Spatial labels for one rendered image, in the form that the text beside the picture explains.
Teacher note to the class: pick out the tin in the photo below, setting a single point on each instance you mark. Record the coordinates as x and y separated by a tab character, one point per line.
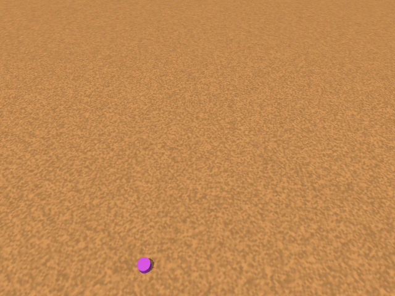
144	265

